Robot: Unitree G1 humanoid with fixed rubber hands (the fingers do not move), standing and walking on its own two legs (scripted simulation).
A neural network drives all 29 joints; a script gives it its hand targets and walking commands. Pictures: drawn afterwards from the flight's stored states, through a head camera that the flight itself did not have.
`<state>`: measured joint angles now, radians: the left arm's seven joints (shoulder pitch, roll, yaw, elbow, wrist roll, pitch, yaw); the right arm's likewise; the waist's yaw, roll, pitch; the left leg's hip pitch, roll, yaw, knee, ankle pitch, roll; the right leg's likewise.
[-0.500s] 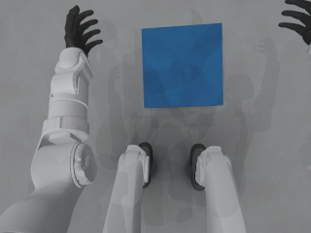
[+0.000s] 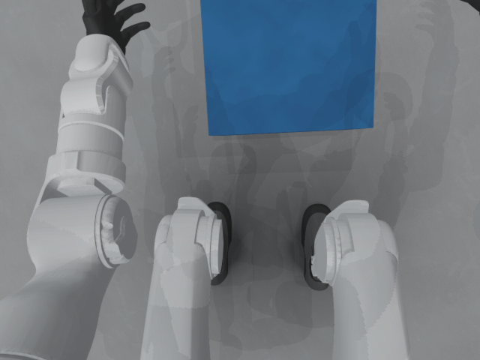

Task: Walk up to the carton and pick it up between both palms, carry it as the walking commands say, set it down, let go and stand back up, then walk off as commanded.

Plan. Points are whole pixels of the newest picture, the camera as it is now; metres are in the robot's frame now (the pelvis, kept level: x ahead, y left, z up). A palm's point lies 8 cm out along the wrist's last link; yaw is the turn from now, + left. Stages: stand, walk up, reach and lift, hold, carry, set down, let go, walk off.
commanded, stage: reach and lift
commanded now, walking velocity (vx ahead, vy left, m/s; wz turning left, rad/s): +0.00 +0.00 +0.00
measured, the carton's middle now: (284, 57) +0.55 -0.04 -0.35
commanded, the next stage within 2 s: none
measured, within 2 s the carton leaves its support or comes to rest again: neither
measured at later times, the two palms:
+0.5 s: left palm (148, 68) +0.53 +0.20 -0.26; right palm (431, 46) +0.53 -0.26 -0.26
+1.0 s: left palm (154, 66) +0.53 +0.19 -0.26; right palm (423, 50) +0.53 -0.25 -0.26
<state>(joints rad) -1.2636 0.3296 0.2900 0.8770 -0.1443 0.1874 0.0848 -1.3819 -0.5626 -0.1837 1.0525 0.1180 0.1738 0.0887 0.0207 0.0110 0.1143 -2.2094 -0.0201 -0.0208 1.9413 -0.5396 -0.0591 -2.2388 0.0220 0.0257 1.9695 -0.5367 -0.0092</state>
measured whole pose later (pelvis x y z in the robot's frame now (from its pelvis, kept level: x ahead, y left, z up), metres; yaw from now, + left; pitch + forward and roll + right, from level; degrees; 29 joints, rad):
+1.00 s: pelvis -0.01 +0.01 -0.08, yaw +0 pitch +33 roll +2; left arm -1.48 0.38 0.13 1.16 -0.27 0.07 0.11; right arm -1.54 -0.57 -0.03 1.27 0.26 0.06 0.01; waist 0.00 0.04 0.48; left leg -2.26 -0.02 -0.01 2.26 -0.57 -0.05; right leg -2.28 -0.03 0.02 2.28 -0.57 -0.03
